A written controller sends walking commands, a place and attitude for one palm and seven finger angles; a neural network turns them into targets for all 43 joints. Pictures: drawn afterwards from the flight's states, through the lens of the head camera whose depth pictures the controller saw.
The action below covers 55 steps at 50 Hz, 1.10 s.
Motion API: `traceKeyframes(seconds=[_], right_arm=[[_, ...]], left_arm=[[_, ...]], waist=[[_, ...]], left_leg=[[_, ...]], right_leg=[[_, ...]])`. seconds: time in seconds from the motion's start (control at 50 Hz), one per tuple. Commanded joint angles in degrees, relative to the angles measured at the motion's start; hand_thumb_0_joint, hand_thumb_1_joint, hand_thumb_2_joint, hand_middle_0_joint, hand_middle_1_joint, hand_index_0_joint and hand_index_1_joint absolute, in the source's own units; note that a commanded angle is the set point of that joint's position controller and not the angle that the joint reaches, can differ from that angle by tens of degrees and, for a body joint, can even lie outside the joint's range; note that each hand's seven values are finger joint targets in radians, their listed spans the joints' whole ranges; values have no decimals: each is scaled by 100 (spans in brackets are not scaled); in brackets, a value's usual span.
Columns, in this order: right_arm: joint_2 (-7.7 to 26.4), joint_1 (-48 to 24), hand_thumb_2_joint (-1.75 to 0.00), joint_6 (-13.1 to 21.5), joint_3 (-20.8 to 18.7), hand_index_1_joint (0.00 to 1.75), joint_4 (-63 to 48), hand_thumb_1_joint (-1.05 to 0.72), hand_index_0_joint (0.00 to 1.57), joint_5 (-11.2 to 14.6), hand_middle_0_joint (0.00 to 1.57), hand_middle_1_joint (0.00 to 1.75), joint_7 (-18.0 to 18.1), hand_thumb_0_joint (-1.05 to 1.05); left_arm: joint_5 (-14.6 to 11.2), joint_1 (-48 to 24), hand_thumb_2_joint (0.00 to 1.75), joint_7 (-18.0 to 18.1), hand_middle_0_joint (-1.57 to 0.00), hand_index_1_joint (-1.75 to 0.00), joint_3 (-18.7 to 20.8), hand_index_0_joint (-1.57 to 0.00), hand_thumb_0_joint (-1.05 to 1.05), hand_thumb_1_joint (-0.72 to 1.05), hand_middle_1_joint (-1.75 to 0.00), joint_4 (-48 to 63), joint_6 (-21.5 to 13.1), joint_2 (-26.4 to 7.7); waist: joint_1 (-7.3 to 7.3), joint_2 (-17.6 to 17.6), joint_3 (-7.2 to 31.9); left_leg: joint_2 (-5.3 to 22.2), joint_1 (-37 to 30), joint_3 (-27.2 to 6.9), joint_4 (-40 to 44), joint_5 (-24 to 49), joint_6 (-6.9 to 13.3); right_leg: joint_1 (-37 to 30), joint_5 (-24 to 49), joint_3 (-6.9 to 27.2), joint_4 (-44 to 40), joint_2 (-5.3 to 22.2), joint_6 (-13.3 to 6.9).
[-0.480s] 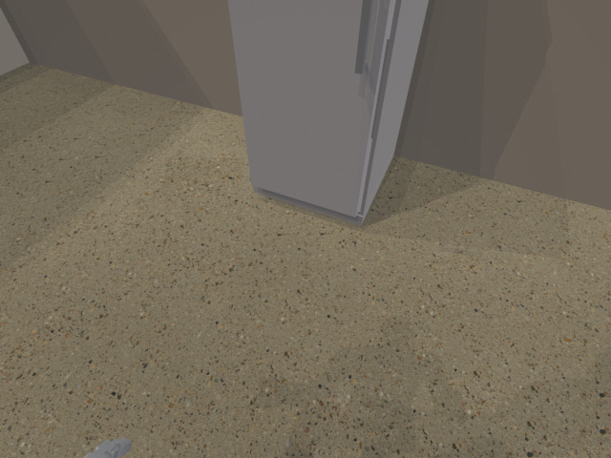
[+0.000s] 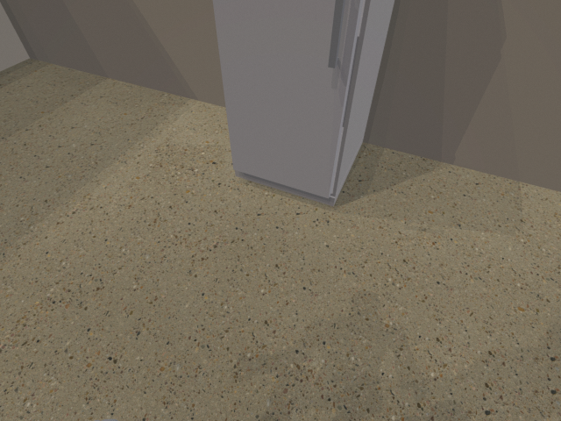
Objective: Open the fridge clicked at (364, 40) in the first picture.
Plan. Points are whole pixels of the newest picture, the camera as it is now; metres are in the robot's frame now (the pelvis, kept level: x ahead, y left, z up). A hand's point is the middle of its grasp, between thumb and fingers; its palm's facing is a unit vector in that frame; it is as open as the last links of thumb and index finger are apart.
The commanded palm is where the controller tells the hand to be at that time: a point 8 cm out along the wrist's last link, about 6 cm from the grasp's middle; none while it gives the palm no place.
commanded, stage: stand and wait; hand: right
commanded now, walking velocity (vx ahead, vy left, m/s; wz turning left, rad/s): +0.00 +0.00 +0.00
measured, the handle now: (339, 20) +1.19 -0.12 +0.11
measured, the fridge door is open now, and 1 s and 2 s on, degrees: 0 0 0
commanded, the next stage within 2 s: look at it before walking up in 0.34 s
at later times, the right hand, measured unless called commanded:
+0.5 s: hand out of the picture +0.07 -0.24 -0.15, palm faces -0.04 +0.94 -0.33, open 7.4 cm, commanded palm none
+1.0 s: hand out of the picture +0.08 -0.24 -0.16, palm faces -0.04 +0.95 -0.32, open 7.4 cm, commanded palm none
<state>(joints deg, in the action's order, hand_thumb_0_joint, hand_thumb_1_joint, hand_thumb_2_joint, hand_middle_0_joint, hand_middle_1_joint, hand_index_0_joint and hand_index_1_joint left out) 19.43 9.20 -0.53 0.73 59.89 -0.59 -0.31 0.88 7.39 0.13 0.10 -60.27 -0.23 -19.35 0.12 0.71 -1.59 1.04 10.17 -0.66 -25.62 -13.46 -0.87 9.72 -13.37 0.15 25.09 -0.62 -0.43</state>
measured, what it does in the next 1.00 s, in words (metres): stands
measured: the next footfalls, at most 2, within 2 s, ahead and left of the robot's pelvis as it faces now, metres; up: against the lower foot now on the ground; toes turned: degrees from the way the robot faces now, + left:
right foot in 1.88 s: +0.40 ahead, -0.02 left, +0.00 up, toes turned +17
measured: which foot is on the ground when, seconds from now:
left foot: down 0.00-1.00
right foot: down 0.00-1.00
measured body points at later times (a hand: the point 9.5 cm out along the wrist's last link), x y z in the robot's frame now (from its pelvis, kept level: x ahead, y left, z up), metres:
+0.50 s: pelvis +0.00 +0.01 +0.00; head -0.01 +0.01 +0.45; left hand +0.07 +0.30 -0.13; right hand +0.08 -0.29 -0.13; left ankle +0.01 +0.13 -0.74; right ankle +0.00 -0.12 -0.74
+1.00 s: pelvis +0.01 +0.01 +0.00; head +0.01 +0.01 +0.45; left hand +0.08 +0.31 -0.13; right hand +0.08 -0.28 -0.13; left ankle +0.01 +0.13 -0.74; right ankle +0.00 -0.12 -0.74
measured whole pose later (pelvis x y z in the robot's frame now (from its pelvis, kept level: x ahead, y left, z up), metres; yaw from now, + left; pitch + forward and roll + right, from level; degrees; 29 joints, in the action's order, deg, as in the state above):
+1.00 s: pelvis +0.01 +0.01 +0.00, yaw +1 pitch -2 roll +0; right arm 19.6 8.0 0.2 0.7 62.4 -0.5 -0.2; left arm 0.6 6.5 0.1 -0.1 -63.7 -0.4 -19.4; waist -0.1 0.7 -1.9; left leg 0.0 8.5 -0.8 -22.1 -11.9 -0.1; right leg 7.9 -12.0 0.0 21.6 0.4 0.4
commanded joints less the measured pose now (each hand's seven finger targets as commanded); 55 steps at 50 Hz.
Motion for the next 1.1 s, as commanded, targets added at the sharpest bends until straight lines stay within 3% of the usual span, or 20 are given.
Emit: traceKeyframes(seconds=[0.0, 0.32, 0.7, 0.8, 1.04, 1.08], right_arm=[[1179, -334, -90, 180, -282, 30, -381, -90, 20, -8, 20, 30, 88, 0], [1203, -346, -90, 187, -265, 30, -176, -90, 20, -11, 20, 30, 93, 0], [1201, -375, -90, 207, -264, 30, -156, -90, 20, -17, 20, 30, 89, 0], [1203, -327, -90, 233, -269, 30, -148, -90, 20, -8, 20, 30, 97, 0], [1204, -361, -90, 214, -255, 30, -130, -90, 20, -5, 20, 30, 97, 0], [642, -47, -90, 101, -162, 30, -14, -90, 20, -4, 20, 30, 101, 0]], left_arm=[[-27, -354, 90, 46, -20, -30, 249, -20, 0, 90, -30, 357, -172, -1146], [-32, -260, 90, 35, -20, -30, 227, -20, 0, 90, -30, 65, -167, -1173], [-38, -309, 90, 36, -20, -30, 222, -20, 0, 90, -30, 38, -156, -1170], [-45, -294, 90, 45, -20, -30, 220, -20, 0, 90, -30, 33, -173, -1169], [-44, -360, 90, 53, -20, -30, 208, -20, 0, 90, -30, 21, -166, -1181], [4, -55, 90, 46, -20, -30, 89, -20, 0, 90, -30, -95, -97, -629]], waist=[[8, -47, 338], [-1, -20, 204], [-11, 12, 235], [-15, 36, 460], [-3, -64, 320], [-9, -93, 369]], left_leg=[[561, -77, -510, 519, 455, 272], [568, -4, -602, 700, 238, 270], [571, 11, -620, 768, 468, 268], [604, -172, -597, 696, 1002, 283], [587, -205, -551, 721, 1031, 259], [501, -92, -608, 638, 478, 211]], right_leg=[[56, 580, 575, -530, 678, -180], [34, 398, 572, -694, 697, -134], [-127, 593, 518, -673, 712, -103], [-279, 974, 499, -594, 734, -102], [-276, 968, 494, -718, 760, -93], [-338, 438, 305, -571, 753, 5]])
